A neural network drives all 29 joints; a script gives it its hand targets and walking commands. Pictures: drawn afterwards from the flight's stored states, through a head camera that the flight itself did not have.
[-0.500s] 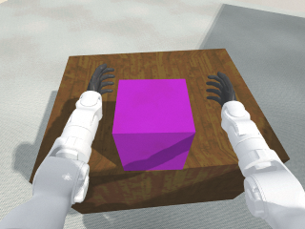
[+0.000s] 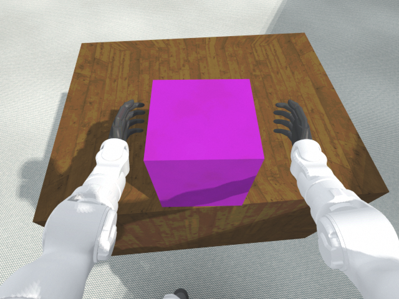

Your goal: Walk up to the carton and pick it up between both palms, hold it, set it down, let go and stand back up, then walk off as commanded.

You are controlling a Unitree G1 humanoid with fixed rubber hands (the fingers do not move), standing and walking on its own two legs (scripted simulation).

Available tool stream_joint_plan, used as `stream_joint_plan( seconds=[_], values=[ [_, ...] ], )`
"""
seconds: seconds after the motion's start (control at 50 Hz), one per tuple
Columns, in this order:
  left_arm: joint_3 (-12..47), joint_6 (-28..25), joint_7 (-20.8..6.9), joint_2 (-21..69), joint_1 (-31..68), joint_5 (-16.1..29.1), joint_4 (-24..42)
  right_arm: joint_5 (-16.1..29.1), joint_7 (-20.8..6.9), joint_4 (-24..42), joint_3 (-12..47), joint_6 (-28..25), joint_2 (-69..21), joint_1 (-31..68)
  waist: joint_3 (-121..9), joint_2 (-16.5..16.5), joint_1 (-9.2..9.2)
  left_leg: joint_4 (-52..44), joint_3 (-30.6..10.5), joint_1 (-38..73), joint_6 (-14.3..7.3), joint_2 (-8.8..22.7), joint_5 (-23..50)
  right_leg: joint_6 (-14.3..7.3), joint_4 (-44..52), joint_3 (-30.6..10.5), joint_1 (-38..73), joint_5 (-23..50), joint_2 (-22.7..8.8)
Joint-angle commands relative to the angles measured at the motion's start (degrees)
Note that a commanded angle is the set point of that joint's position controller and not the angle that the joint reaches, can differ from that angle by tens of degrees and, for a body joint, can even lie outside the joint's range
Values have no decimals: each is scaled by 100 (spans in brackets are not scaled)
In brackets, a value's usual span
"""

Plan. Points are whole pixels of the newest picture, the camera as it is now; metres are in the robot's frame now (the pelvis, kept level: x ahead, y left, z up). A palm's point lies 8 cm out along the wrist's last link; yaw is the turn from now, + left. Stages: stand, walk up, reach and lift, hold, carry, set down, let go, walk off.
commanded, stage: reach and lift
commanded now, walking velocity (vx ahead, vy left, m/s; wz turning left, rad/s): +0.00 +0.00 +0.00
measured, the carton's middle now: (201, 148) +0.44 +0.03 -0.03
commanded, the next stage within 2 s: none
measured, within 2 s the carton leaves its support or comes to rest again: neither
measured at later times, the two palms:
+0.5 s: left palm (130, 140) +0.44 +0.19 +0.01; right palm (293, 150) +0.43 -0.18 +0.00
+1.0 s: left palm (140, 138) +0.45 +0.17 +0.00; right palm (272, 147) +0.44 -0.14 -0.01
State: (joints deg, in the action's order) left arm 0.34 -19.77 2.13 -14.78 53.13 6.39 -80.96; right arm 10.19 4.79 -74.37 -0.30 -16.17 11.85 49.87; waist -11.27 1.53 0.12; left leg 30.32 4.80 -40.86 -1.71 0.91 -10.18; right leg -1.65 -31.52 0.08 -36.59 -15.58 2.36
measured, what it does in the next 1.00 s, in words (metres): stands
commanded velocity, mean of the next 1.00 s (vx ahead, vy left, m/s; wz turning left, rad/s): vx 0.00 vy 0.00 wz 0.00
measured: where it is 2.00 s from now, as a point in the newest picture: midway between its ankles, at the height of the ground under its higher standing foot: outside the picture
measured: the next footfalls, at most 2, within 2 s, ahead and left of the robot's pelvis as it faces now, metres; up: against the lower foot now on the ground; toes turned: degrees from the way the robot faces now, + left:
none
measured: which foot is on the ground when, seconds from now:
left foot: down 0.00-1.00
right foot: down 0.00-1.00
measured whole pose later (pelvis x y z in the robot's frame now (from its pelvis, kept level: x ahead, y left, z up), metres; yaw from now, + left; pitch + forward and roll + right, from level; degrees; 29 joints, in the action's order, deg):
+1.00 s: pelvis +0.00 +0.02 -0.02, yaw -1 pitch +30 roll -2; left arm -10.7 -30.9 3.8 -8.1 58.6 2.3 -85.8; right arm -5.6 7.1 -73.6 -18.4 -26.0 3.9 51.9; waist -14.5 -2.0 0.1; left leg 40.7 4.5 -56.9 -1.7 1.3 -13.5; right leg -0.6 -39.3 0.6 -51.1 -18.0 2.3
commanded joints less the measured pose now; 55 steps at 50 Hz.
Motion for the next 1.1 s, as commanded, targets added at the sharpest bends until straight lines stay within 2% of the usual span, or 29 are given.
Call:
stream_joint_plan(
  seconds=[0.0,0.1,0.3,0.46,0.54,0.62,0.68,0.76,0.78,0.84,0.88,0.94,1.04,1.06,1.08],
  values=[
    [-175,-696,50,-591,2611,832,534,900,-149,415,356,-645,862,2434,-4484,-414,-113,1112,-551,2897,496,157,2581,185,-40,209,-809,1743,-39],
    [-47,-783,80,-654,2969,984,673,853,-140,921,257,-756,865,2784,-5147,-360,-127,1306,-514,2543,461,134,2285,181,-263,221,-979,1512,-33],
    [13,-786,-22,-634,3135,1064,92,731,-13,1478,249,-711,676,3193,-5195,69,-130,1435,-391,1461,229,28,1381,312,-641,107,-568,1423,-141],
    [-113,-762,-129,-328,3212,862,22,558,75,1213,229,-611,282,3120,-4923,137,-27,1447,-371,1115,150,-11,1277,400,-834,19,-210,1861,-219],
    [-271,-774,-214,82,3297,583,109,317,60,1105,116,-609,-246,3153,-4832,30,-5,1446,-364,1123,147,-16,1349,416,-850,8,-137,2000,-225],
    [-688,-831,-370,692,3330,-22,213,-271,-36,959,-245,-720,-972,3139,-4789,-120,26,1413,-325,1300,204,-33,1539,417,-815,36,97,2248,-239],
    [-1079,-909,-495,1236,3295,-595,212,-961,-113,887,-666,-865,-1569,3131,-4643,-228,92,1366,-266,1420,267,-36,1579,405,-777,95,308,2318,-235],
    [-1642,-963,-319,1287,3118,-1314,322,-1968,80,901,-1518,-1152,-1361,3086,-4585,-503,234,1274,-199,1700,439,12,1742,347,-606,188,438,2481,-158],
    [-1648,-949,-384,1659,3172,-1462,285,-2174,3,862,-1566,-1155,-1714,3177,-4452,-486,196,1240,-199,1850,465,35,1849,318,-525,230,351,2379,-149],
    [-1317,-1058,-731,3574,3124,-1808,117,-2870,-513,664,-1496,-1230,-3701,2990,-4253,-522,104,1176,-205,2653,572,99,2434,177,-255,489,36,2217,-107],
    [-1078,-1150,-681,3881,2983,-1807,-16,-3105,-599,486,-1539,-1347,-3968,2827,-4314,-580,146,1249,-287,3046,664,198,2804,106,-215,606,-211,2195,-39],
    [-924,-1239,-609,4181,2870,-1902,-323,-3382,-712,108,-1568,-1435,-4219,2730,-4121,-576,187,1306,-382,3262,737,294,2990,58,-183,683,-497,2029,30],
    [-810,-1332,-439,4267,2590,-1953,-416,-3515,-819,-249,-1531,-1455,-4046,2595,-3884,-554,194,1216,-519,3505,793,382,3083,4,-139,729,-694,1784,85],
    [-837,-1339,-412,4264,2493,-1997,-395,-3501,-845,-293,-1496,-1458,-4028,2558,-3827,-559,128,1199,-526,3535,793,386,3113,-5,-118,720,-710,1751,84],
    [-799,-1338,-389,4291,2463,-2003,-401,-3496,-858,-304,-1488,-1452,-3992,2573,-3813,-592,138,1185,-562,3564,803,391,3097,-17,-107,720,-760,1704,85]
  ],
)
